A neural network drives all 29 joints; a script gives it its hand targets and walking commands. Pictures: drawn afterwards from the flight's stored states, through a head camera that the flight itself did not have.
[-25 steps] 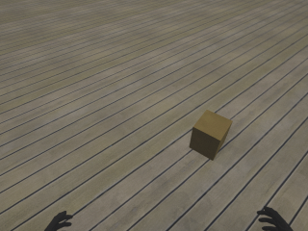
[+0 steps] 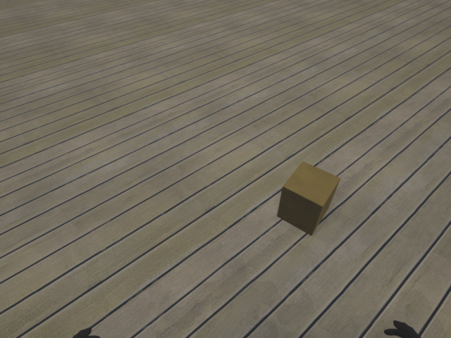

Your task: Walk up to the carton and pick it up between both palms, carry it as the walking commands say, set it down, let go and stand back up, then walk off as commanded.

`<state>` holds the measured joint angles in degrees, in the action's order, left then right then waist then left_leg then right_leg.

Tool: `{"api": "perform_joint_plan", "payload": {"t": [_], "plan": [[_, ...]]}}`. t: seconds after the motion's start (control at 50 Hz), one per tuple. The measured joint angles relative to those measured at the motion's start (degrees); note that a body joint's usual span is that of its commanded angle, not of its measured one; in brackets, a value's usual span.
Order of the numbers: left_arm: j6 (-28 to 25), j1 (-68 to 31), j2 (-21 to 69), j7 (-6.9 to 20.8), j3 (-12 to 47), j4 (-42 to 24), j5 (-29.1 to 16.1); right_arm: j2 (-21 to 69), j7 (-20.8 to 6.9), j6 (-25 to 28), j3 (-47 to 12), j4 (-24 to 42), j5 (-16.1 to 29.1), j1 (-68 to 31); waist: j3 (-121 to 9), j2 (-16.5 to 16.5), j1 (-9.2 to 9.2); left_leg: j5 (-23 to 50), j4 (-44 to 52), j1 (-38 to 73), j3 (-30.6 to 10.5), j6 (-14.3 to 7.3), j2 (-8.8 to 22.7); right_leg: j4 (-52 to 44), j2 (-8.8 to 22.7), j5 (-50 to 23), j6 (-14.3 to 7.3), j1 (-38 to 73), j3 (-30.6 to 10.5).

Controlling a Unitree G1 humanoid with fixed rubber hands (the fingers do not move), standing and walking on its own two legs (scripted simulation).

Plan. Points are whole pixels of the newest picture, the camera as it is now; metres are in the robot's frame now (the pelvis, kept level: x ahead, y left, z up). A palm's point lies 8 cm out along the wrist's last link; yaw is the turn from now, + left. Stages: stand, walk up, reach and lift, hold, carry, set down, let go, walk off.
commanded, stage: walk up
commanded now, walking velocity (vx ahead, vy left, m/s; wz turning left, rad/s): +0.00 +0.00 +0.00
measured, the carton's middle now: (307, 198) +0.91 -0.38 -0.65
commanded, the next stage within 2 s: none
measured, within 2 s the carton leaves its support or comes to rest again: neither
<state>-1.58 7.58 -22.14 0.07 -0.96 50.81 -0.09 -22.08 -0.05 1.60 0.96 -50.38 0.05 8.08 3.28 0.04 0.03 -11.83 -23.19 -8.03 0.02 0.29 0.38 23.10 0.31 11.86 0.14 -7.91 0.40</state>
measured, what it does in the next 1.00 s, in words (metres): walks ahead, turning right: right foot, then left foot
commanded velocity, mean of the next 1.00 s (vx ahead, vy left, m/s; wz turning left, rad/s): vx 0.46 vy -0.01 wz -0.24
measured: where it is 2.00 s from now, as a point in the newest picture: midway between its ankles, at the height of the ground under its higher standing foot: (287, 285)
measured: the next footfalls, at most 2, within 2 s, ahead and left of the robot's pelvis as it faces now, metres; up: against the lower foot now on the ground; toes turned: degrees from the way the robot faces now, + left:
right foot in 0.38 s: +0.11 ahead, -0.24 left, +0.00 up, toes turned -18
left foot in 0.84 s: +0.47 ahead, -0.05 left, +0.00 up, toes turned -9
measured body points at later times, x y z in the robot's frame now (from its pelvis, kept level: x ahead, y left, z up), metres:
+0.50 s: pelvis +0.09 -0.11 -0.01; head +0.09 -0.15 +0.44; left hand +0.19 +0.14 -0.13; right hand +0.12 -0.40 -0.15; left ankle +0.08 +0.05 -0.67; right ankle +0.07 -0.23 -0.74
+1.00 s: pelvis +0.35 -0.12 -0.01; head +0.41 -0.11 +0.44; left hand +0.47 +0.13 -0.16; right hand +0.34 -0.39 -0.13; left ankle +0.43 -0.04 -0.74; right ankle +0.23 -0.23 -0.65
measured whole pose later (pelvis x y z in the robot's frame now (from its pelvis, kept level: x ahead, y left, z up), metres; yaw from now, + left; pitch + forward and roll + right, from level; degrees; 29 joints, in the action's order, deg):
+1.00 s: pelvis +0.35 -0.12 -0.01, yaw -18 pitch +0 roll -1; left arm -2.6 13.5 -15.3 0.5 -4.0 58.8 1.3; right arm -13.5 -0.3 4.3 2.9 -55.3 -1.7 12.0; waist 5.7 -1.8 -0.4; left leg -10.1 -28.0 -18.1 8.0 -1.9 3.0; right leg 66.7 4.2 20.2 0.3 -23.9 1.5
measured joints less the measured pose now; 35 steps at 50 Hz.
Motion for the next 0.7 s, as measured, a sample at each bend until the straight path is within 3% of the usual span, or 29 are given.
{"api": "perform_joint_plan", "payload": {"t": [0.06, 0.08, 0.12, 0.16, 0.2, 0.26, 0.34, 0.38, 0.42, 0.48, 0.56, 0.7], "plan": [[-0.01, -0.08, 0.00, -0.09, 0.00, 0.92, -0.03, 0.01, 0.07, -0.01, 0.01, -0.90, 0.03, -0.09, -0.03, 0.01, 0.00, 0.28, 0.50, 0.20, 0.00, 0.01, 0.00, -0.49, 0.00, -0.27, 0.00, 0.20, 0.00], [1.12, -0.23, -0.07, 0.82, -0.20, 0.87, 0.04, 0.22, 0.60, -0.36, 0.48, -1.22, -0.18, 0.41, -0.40, 0.16, -0.49, -0.02, 0.32, -0.11, 0.14, -0.05, 0.44, 2.80, -0.39, 4.58, -0.23, -1.47, 0.10], [3.83, 0.05, -0.15, 3.04, -0.84, -0.09, 1.17, 0.65, 1.41, -1.42, 1.41, -1.32, -1.15, 2.09, -1.67, 0.39, -1.24, -1.59, 0.27, -0.96, 1.18, -0.04, 1.93, 18.34, -1.51, 9.85, 0.44, -9.29, -0.60], [4.83, -0.24, 0.26, 4.76, -1.16, -1.24, 1.79, 0.71, 1.95, -1.47, 1.99, -1.58, -1.43, 3.79, -1.80, 0.70, -1.12, -1.12, 1.70, -0.73, 1.97, 0.99, 3.44, 31.04, -1.07, 6.58, 1.54, -16.64, -0.91], [4.56, -0.02, 0.92, 5.91, -1.43, -2.02, 2.02, 0.63, 2.01, -0.85, 2.24, -2.03, -1.53, 5.37, -1.81, 1.07, -0.88, 0.48, 2.82, 0.20, 2.88, 1.96, 4.90, 36.40, 0.90, 3.46, 2.27, -20.97, -0.47], [4.51, 1.15, 2.26, 6.79, -1.57, -2.15, 1.68, 0.71, 1.55, -0.02, 2.46, -2.24, -2.18, 7.27, -2.23, 1.54, -0.39, -1.04, 3.15, 2.42, 4.83, 3.37, 7.00, 30.44, 4.21, 3.80, 2.12, -20.94, 0.83], [3.33, 2.31, 4.03, 5.96, -1.17, -1.65, 1.14, 1.00, -0.45, 0.29, 2.85, -2.61, -2.25, 8.69, -2.84, 2.08, 0.64, -5.71, 0.23, 4.22, 7.38, 4.23, 9.13, 19.08, 6.57, 5.39, 1.71, -15.74, 3.45], [1.70, 2.85, 3.36, 5.08, -1.33, -1.49, 1.30, 1.79, -1.11, 0.11, 2.80, -2.66, -2.43, 9.44, -3.39, 0.92, 0.45, -13.66, -9.04, 1.32, 7.87, 1.84, 9.94, 13.31, 6.52, 7.43, 1.48, -11.90, 4.79], [0.20, 3.35, 4.27, 3.70, -1.61, -0.38, 1.86, 2.19, -1.57, -0.36, 2.82, -2.79, -2.95, 8.75, -2.57, 1.62, -0.41, -19.56, -26.22, -5.66, 3.17, 0.01, 8.84, 16.74, 5.29, 5.77, 0.77, -13.16, 4.71], [-0.84, 7.51, 7.24, 2.44, -1.36, 2.28, 2.05, 3.52, -1.98, -0.13, 2.86, -1.94, -3.29, 5.84, -1.67, 2.98, -1.43, -11.43, -40.56, -14.69, 1.59, 0.26, 6.49, 13.17, 3.62, 6.48, -0.18, -9.23, 4.39], [-2.25, 12.88, 9.51, 1.81, -1.19, 5.47, 1.76, 5.92, -2.98, -0.17, 2.42, -0.69, -2.87, 2.41, -1.27, 2.82, -2.65, -0.44, -37.35, -22.17, 4.20, 1.77, 6.74, 1.64, 2.53, 2.99, -0.26, -1.43, 3.46], [-3.09, 17.98, 10.55, 0.78, -1.24, 7.76, 1.53, 8.49, -4.18, -1.38, 1.56, 0.05, -1.87, -3.88, 0.34, 0.86, -4.66, 8.35, -18.34, -25.40, 5.84, 2.10, 5.79, -7.92, 3.17, 3.45, 0.81, 8.07, 1.59]]}}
